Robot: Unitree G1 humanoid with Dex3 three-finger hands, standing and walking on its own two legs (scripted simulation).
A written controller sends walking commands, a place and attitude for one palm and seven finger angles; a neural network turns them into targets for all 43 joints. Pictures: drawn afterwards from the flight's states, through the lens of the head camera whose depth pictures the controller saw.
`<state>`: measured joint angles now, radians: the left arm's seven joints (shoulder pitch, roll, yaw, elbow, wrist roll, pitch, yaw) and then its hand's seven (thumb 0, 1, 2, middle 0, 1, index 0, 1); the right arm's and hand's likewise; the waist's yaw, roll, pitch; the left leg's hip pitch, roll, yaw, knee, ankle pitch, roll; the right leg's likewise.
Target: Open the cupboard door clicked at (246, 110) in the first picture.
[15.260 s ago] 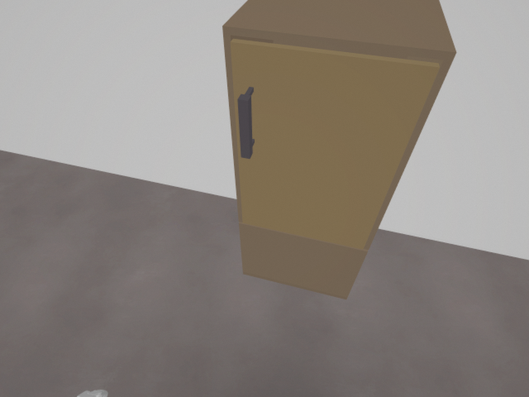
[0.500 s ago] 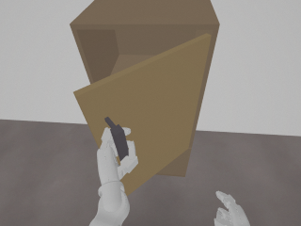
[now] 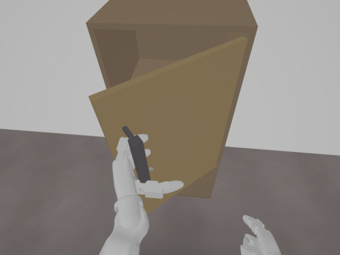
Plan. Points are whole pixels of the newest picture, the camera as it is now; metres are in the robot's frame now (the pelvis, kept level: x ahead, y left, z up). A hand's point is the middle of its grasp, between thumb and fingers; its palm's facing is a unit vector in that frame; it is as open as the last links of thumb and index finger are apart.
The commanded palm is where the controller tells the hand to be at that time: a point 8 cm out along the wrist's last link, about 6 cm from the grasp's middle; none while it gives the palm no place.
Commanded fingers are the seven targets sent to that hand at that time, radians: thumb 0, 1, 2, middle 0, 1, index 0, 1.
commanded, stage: open thumb and fingers to let go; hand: left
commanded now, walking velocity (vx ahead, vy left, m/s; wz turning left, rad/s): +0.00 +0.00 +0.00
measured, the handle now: (136, 156) +0.32 +0.10 +0.08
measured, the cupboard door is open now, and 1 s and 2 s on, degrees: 42 44 44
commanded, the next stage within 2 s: slide the hand sideways off the handle in 0.26 s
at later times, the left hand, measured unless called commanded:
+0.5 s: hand (147, 178) +0.26 +0.06 +0.08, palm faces -0.06 -1.00 -0.06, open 15.4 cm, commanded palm +0.25 +0.10 +0.08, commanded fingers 0.00 -0.50 0.30 -0.15 -0.30 -0.15 -0.30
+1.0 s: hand (140, 192) +0.23 +0.07 +0.08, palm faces -0.14 -0.99 +0.00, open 16.1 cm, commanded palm +0.21 +0.14 +0.08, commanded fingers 0.00 -0.50 0.30 -0.15 -0.30 -0.15 -0.30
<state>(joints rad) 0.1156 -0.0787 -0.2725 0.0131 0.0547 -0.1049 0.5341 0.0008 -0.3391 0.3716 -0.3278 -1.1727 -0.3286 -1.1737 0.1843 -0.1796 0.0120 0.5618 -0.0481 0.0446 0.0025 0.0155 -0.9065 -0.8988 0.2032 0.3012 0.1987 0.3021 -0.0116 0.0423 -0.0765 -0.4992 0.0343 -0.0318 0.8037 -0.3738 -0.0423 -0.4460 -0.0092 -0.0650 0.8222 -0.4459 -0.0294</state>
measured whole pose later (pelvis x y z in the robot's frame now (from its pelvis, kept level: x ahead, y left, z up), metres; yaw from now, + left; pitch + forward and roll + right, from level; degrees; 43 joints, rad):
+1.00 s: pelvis +0.00 +0.01 -0.01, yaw -2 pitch +5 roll +0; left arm 0.33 0.08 -0.21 -0.20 -0.06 -0.17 0.04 -0.01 -0.50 0.30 -0.20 -0.33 -0.20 -0.33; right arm 0.25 -0.20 0.04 0.45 0.00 -0.03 0.00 0.02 -0.91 -0.90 0.20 0.30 0.20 0.30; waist -0.01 0.03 -0.06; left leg -0.54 0.03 0.01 0.85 -0.40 -0.02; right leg -0.50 -0.02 -0.03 0.87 -0.46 -0.01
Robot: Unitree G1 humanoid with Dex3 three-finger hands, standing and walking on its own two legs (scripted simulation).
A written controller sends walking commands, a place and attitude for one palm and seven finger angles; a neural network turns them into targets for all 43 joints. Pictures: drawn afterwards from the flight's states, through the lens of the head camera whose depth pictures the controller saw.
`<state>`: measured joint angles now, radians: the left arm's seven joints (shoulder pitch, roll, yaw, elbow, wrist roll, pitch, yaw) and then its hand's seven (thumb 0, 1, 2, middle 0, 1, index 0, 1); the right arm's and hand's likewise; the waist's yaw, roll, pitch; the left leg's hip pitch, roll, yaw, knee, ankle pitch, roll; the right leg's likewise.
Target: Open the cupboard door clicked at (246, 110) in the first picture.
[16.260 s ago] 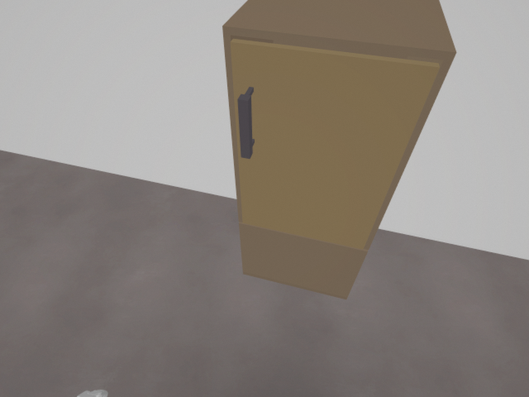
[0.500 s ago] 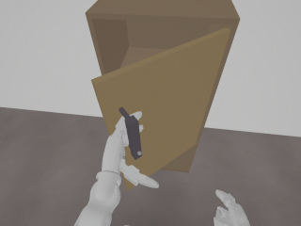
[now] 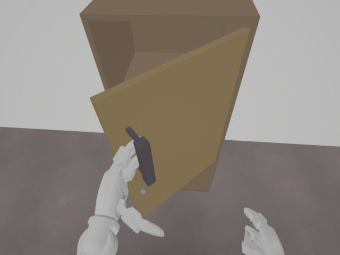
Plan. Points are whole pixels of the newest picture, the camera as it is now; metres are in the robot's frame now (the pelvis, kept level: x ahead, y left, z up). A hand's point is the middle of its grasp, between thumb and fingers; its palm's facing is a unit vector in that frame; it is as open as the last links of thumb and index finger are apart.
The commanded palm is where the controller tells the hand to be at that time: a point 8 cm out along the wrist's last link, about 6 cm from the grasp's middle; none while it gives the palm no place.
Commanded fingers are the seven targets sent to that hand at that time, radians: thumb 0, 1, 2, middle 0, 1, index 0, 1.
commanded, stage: slide the hand sideways off the handle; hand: left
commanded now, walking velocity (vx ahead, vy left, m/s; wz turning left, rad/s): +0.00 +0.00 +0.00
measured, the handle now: (140, 157) +0.31 +0.08 +0.09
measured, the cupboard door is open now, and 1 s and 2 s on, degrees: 44 44 44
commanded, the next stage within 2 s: draw the hand back to the body in 0.56 s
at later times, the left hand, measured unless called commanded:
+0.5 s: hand (111, 214) +0.19 +0.12 +0.08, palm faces -0.04 -1.00 -0.04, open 16.2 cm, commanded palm +0.16 +0.19 +0.09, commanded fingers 0.00 -0.50 0.30 -0.15 -0.30 -0.15 -0.30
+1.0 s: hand (85, 215) +0.18 +0.16 +0.11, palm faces -0.05 -1.00 -0.07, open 16.3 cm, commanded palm +0.15 +0.22 +0.13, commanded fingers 0.00 -0.50 0.30 -0.15 -0.30 -0.15 -0.30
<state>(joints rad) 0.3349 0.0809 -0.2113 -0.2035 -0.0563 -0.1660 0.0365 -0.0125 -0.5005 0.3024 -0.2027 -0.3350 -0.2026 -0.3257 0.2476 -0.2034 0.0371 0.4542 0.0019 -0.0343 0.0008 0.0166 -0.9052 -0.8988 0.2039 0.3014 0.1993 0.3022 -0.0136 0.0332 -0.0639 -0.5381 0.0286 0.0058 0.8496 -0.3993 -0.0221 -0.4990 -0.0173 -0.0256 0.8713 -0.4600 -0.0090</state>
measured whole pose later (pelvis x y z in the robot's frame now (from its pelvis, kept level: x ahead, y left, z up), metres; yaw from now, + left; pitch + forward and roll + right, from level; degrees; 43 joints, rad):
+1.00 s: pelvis -0.01 +0.01 -0.01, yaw +1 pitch +5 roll -1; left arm 0.57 0.22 0.04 -0.44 -0.23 -0.13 -0.17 -0.01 -0.50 0.30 -0.15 -0.30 -0.15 -0.30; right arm 0.28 -0.21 0.05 0.44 0.05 -0.14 -0.06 0.02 -0.90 -0.90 0.20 0.30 0.20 0.30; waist 0.01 0.06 -0.10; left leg -0.58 0.03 -0.02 0.92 -0.43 -0.01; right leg -0.50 -0.02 -0.05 0.89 -0.47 0.01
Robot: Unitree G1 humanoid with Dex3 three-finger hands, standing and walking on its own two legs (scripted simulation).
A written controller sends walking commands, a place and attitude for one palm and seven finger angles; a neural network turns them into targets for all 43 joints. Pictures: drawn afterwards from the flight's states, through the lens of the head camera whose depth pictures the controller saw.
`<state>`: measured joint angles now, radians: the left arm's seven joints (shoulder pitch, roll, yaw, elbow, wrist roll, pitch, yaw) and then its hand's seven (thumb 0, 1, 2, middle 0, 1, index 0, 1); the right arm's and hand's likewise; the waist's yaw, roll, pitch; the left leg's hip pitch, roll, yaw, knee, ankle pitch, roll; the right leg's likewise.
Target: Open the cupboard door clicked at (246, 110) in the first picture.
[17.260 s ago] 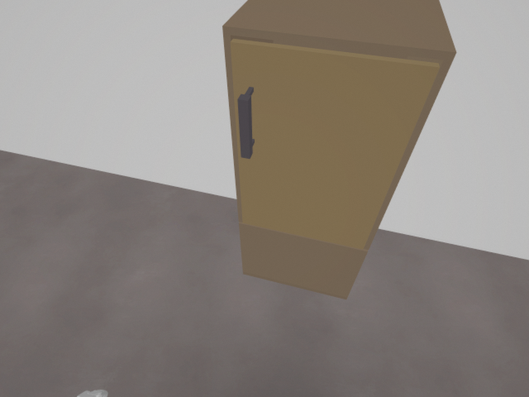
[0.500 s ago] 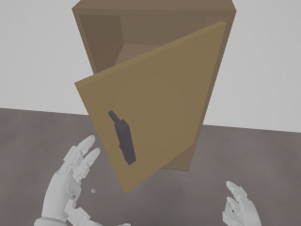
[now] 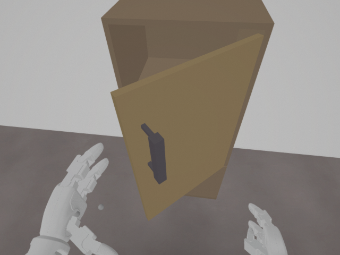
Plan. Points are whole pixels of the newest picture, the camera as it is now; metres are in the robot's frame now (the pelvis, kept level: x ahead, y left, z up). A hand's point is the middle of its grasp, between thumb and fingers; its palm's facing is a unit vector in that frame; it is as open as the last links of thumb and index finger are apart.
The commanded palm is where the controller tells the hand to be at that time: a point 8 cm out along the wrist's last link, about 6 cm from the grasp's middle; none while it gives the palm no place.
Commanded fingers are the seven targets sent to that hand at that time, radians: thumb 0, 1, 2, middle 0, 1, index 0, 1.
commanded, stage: draw the hand back to the body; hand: left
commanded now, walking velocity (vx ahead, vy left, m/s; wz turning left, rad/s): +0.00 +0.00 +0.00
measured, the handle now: (153, 154) +0.32 +0.07 +0.09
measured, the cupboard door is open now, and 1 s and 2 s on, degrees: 44 44 44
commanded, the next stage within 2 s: step back with the hand held close in 1.24 s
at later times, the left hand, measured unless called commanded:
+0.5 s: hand (58, 181) +0.21 +0.21 +0.16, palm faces +0.28 -0.89 -0.36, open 13.4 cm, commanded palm +0.16 +0.26 +0.18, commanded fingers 0.00 0.31 0.64 -0.18 -0.30 -0.18 -0.30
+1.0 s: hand (29, 151) +0.24 +0.25 +0.21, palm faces +0.45 -0.80 -0.40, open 7.9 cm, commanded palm +0.18 +0.29 +0.22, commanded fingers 0.00 0.90 0.90 -0.20 -0.30 -0.20 -0.30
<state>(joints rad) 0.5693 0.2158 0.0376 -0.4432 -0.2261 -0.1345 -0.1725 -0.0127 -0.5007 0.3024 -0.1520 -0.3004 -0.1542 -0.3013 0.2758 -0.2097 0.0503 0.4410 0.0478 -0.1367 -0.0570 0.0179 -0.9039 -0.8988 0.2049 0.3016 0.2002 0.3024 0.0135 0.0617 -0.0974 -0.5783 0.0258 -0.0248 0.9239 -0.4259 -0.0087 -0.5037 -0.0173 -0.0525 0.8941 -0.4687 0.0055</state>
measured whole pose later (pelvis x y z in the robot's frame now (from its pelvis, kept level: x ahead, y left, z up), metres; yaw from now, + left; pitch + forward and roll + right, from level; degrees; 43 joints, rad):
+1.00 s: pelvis +0.04 +0.00 +0.05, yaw -2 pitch -3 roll +0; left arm 0.46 0.33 0.34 -0.41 -0.06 -0.05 0.13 0.01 0.79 0.86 -0.21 -0.30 -0.21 -0.30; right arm 0.17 -0.22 0.02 0.63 0.00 -0.08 -0.08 0.02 -0.90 -0.90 0.21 0.30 0.20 0.30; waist 0.07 0.06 0.02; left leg -0.12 0.02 0.02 0.43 -0.25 -0.01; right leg -0.07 -0.01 -0.02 0.42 -0.29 0.01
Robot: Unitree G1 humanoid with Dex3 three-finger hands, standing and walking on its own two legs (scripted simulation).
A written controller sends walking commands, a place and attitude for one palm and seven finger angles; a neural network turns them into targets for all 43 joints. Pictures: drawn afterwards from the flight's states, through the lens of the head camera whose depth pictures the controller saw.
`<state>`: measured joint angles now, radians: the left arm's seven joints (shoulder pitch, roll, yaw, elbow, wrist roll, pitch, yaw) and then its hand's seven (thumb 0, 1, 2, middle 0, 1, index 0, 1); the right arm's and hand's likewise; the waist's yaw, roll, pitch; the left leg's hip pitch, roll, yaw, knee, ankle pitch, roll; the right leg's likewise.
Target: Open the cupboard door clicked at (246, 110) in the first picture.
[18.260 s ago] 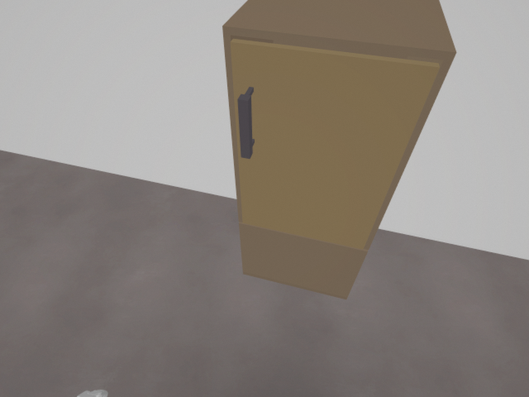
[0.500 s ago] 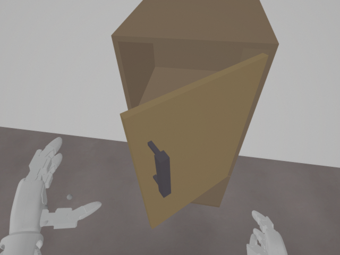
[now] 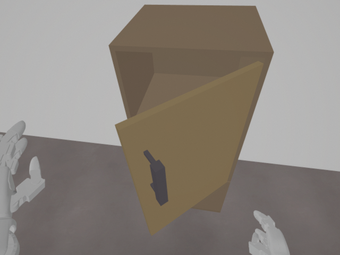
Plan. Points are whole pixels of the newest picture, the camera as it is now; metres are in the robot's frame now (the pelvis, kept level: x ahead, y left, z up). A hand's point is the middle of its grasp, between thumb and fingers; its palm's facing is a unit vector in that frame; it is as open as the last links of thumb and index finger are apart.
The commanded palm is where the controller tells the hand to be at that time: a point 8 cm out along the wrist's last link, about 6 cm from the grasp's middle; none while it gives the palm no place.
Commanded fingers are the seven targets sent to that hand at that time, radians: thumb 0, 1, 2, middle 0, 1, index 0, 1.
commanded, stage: draw the hand back to the body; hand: left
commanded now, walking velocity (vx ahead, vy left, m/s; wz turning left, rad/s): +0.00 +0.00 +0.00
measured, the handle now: (155, 178) +0.28 +0.08 +0.04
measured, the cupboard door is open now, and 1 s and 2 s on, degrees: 44 44 44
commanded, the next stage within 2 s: step back with the hand held close in 0.24 s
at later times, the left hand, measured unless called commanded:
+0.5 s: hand (36, 184) +0.18 +0.26 +0.16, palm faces +0.44 -0.78 -0.45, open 7.4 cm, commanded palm +0.12 +0.30 +0.17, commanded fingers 0.00 0.90 0.90 -0.20 -0.30 -0.20 -0.30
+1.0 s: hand out of the picture +0.10 +0.29 +0.15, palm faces +0.41 -0.76 -0.50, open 7.4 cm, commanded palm +0.03 +0.32 +0.17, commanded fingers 0.00 0.90 0.90 -0.20 -0.30 -0.20 -0.30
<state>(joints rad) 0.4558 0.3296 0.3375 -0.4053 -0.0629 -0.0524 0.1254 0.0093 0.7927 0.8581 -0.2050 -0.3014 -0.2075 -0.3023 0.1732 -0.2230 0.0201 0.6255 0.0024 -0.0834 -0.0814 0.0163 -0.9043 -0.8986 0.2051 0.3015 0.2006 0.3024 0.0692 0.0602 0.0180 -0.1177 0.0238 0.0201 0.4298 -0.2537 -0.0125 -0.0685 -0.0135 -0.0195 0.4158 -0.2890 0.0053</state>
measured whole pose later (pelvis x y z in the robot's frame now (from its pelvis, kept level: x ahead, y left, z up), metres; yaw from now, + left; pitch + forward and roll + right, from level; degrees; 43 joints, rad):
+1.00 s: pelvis -0.10 +0.02 -0.01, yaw +0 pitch -1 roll -2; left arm 0.55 0.42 0.44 -0.53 -0.02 -0.19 0.15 0.01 0.89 0.90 -0.21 -0.30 -0.22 -0.30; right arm 0.21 -0.21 0.00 0.54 0.01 -0.06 -0.09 0.02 -0.90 -0.90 0.21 0.30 0.20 0.30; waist -0.01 0.01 0.07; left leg -0.40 0.02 0.02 0.57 -0.16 0.03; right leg -0.34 0.00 0.01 0.54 -0.20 0.03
